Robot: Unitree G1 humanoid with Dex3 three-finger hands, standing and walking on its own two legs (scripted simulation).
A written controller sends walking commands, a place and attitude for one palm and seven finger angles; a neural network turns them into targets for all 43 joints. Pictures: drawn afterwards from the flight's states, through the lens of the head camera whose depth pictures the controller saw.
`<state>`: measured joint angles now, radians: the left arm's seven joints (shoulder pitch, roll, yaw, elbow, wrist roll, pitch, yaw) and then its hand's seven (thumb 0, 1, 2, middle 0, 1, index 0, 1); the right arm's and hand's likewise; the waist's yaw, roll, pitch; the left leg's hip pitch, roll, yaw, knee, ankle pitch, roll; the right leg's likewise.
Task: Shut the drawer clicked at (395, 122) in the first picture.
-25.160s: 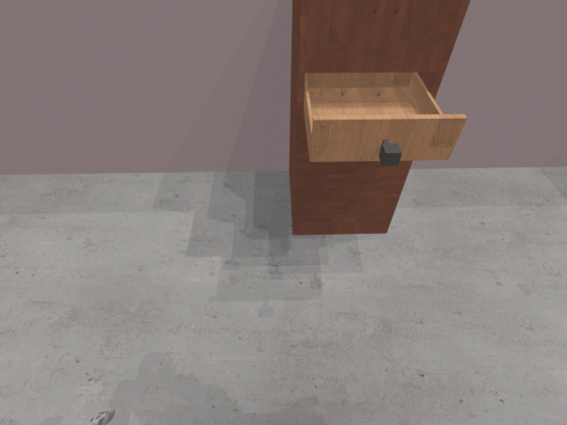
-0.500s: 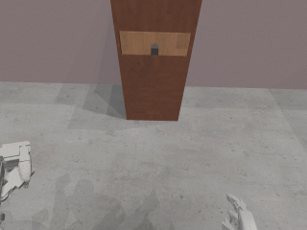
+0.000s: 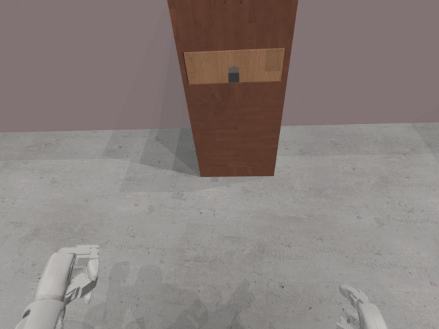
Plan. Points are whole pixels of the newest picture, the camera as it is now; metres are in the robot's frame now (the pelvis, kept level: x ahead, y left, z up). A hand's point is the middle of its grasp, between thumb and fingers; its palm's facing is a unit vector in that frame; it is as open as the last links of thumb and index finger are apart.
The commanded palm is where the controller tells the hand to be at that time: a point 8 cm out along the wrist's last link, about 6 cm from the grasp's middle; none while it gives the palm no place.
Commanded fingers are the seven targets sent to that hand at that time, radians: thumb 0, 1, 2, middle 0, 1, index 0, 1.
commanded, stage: let the arm hang, fingers relaxed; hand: left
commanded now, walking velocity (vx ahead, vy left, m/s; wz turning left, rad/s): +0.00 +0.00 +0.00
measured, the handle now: (233, 72) +1.02 +0.02 -0.07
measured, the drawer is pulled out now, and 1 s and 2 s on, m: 0.00 0.00 0.00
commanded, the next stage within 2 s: look to check the result in 0.98 s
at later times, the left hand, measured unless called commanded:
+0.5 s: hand out of the picture +0.02 +0.21 -0.15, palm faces -0.02 -0.95 -0.32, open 5.7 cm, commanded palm none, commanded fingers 0.00 0.90 0.90 -0.20 -0.30 -0.20 -0.30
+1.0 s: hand out of the picture +0.11 +0.19 -0.14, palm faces -0.02 -0.95 -0.30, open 7.4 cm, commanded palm none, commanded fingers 0.00 0.90 0.90 -0.20 -0.30 -0.20 -0.30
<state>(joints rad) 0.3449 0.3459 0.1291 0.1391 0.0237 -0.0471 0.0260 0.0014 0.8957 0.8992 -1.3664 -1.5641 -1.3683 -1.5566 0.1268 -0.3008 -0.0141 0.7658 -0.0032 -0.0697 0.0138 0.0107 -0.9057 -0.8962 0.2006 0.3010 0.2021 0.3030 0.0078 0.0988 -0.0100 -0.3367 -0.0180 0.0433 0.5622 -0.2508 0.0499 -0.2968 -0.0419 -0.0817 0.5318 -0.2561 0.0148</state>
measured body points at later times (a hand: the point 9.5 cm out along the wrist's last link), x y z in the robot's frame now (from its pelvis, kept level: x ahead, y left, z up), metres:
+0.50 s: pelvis +0.00 -0.02 +0.01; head +0.03 -0.03 +0.46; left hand +0.02 +0.26 -0.13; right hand +0.02 -0.29 -0.14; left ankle +0.03 +0.08 -0.73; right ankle +0.01 -0.13 -0.73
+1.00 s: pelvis +0.02 -0.03 +0.02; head +0.04 -0.04 +0.46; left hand +0.11 +0.24 -0.12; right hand +0.08 -0.31 -0.13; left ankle +0.03 +0.08 -0.73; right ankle +0.01 -0.13 -0.73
